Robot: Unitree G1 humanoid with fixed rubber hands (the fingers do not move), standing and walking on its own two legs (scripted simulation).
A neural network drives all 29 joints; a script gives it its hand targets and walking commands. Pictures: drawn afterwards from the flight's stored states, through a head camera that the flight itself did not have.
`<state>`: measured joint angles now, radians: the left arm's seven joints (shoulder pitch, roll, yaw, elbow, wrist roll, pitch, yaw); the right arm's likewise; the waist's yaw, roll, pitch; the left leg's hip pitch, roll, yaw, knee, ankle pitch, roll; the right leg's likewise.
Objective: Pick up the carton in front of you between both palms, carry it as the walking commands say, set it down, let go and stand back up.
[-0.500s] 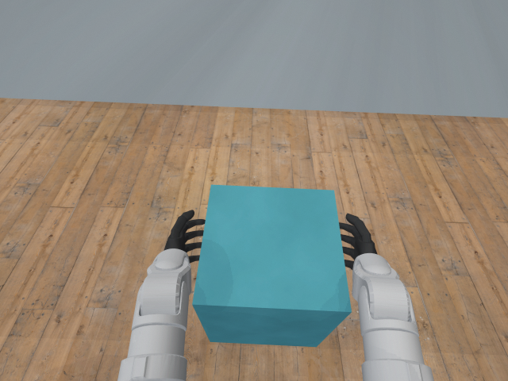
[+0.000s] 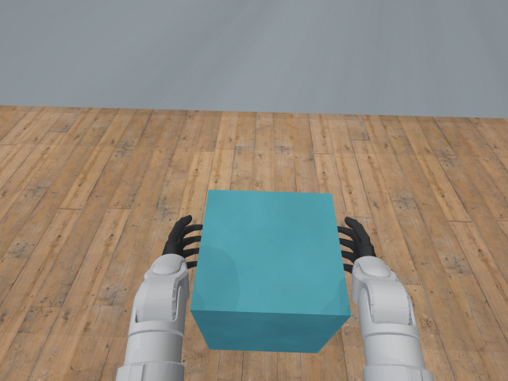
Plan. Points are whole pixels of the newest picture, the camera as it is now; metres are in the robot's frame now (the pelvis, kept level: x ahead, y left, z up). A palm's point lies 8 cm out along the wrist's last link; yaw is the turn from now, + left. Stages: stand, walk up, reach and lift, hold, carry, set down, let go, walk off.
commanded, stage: carry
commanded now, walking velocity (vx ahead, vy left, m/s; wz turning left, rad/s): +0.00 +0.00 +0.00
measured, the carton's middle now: (266, 276) +0.30 +0.00 -0.04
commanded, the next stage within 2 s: hold in 1.00 s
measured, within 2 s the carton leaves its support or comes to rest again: neither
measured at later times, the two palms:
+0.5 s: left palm (174, 280) +0.25 +0.14 +0.05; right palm (374, 283) +0.25 -0.16 +0.05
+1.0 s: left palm (171, 289) +0.24 +0.14 +0.04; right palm (375, 293) +0.24 -0.16 +0.04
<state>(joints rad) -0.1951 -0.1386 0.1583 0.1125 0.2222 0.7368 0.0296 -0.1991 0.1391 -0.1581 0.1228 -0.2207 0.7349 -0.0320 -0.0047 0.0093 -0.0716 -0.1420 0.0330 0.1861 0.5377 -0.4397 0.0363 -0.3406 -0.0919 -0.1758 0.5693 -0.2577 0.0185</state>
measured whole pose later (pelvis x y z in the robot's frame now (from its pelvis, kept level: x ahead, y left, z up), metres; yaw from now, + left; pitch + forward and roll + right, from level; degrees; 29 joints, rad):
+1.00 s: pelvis -0.05 +0.00 +0.00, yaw +0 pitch +1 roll +0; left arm -0.23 -0.15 0.19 0.17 0.25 0.75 0.02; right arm -0.24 0.15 -0.18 0.17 -0.25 0.75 -0.02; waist 0.00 0.00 -0.07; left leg -0.20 0.02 0.21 0.53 -0.36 0.05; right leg -0.37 -0.10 -0.16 0.50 -0.14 0.00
